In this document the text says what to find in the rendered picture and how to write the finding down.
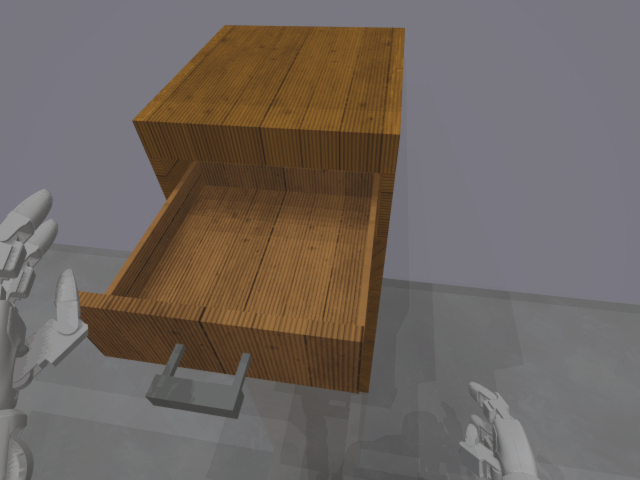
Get cabinet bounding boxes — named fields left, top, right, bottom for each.
left=132, top=25, right=405, bottom=393

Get right robot hand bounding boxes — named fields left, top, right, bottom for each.
left=459, top=382, right=538, bottom=480

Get left robot forearm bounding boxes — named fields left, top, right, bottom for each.
left=0, top=409, right=34, bottom=480

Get handle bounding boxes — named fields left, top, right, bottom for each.
left=145, top=343, right=252, bottom=419

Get drawer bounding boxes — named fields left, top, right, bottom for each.
left=54, top=160, right=380, bottom=394

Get left robot hand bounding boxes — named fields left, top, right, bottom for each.
left=0, top=189, right=88, bottom=410

